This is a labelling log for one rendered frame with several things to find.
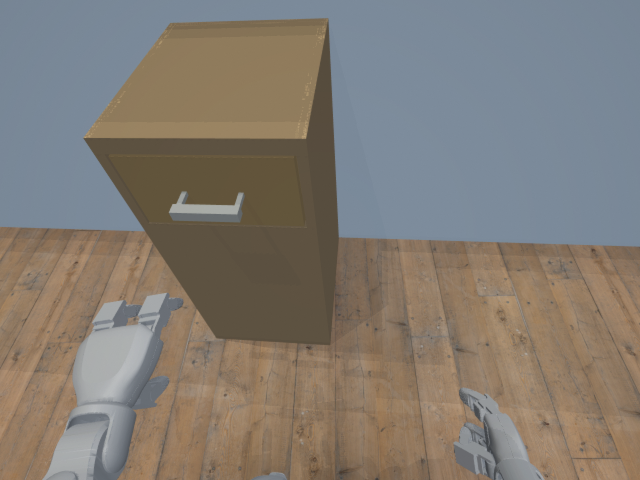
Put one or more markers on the robot right forearm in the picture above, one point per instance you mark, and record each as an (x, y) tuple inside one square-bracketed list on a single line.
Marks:
[(516, 469)]

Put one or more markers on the robot right hand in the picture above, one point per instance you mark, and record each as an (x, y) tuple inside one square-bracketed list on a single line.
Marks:
[(480, 450)]

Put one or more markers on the robot left hand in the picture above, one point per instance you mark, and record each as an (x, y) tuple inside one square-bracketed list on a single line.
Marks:
[(115, 362)]

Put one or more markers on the drawer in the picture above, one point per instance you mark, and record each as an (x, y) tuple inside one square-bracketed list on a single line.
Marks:
[(271, 185)]

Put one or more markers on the cabinet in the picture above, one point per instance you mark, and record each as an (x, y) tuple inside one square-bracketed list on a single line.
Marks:
[(258, 87)]

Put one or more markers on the handle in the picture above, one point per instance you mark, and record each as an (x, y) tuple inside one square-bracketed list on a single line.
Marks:
[(206, 213)]

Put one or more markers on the robot left forearm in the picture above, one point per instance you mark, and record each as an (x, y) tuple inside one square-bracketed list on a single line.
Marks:
[(95, 444)]

